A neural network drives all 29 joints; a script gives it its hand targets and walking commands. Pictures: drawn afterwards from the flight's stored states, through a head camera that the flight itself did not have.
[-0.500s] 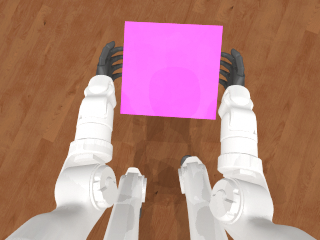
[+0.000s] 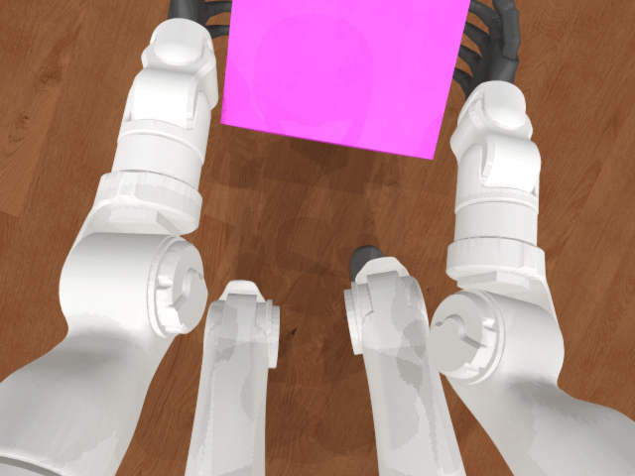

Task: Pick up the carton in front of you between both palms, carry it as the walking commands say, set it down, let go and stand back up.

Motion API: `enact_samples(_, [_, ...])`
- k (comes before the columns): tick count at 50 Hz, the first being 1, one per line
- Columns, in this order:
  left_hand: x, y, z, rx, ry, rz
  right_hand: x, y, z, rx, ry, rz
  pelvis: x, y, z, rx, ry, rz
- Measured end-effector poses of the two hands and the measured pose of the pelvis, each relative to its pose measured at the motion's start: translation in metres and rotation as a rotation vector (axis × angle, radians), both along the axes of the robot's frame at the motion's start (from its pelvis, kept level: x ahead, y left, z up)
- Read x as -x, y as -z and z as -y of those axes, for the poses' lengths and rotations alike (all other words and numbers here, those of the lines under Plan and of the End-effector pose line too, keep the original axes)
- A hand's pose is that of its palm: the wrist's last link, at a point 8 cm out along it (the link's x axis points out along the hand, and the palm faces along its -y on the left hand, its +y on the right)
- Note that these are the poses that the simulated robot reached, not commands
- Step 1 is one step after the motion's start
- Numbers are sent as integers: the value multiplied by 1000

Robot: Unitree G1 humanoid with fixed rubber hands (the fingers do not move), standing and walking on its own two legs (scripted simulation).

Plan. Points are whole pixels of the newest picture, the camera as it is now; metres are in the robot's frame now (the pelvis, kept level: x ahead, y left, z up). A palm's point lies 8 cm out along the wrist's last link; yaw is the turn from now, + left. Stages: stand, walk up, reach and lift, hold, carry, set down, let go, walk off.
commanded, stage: set down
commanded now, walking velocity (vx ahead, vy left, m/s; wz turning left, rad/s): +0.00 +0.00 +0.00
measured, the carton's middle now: (338, 59) +0.55 -0.09 -0.23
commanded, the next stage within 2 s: none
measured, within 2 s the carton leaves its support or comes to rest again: rests again in 0.94 s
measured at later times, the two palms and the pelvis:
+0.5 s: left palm (221, 38) +0.59 +0.05 -0.24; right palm (459, 86) +0.50 -0.24 -0.22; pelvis +0.01 +0.00 -0.06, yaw -1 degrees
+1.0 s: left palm (232, 43) +0.59 +0.04 -0.25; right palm (466, 90) +0.50 -0.26 -0.24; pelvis +0.00 +0.01 -0.07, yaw -1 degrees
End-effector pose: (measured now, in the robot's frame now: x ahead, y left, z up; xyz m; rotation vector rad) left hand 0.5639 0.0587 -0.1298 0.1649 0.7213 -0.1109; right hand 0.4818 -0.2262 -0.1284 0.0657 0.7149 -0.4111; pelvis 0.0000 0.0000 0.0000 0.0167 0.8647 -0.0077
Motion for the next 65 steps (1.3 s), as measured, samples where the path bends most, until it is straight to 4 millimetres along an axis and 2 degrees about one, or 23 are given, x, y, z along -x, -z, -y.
enact_samples(13, [-23,82,9,-18,59,-23,-9,81,7,-9,20,-27,1,45,-4,20,-21,38])
enact_samples(19, [-26,105,11,-7,86,-38,-17,92,12,7,11,-50,-4,56,-3,38,-37,61])
enact_samples(39, [-28,112,13,36,116,-23,-18,100,20,-3,-7,-37,-1,72,-8,61,-55,97])
enact_samples(52, [-29,126,23,92,138,-1,-19,117,32,11,-12,-87,-5,75,-6,68,-49,113])
enact_samples(65, [-31,133,20,117,142,18,-25,122,31,4,-32,-86,-9,83,-4,82,-49,121])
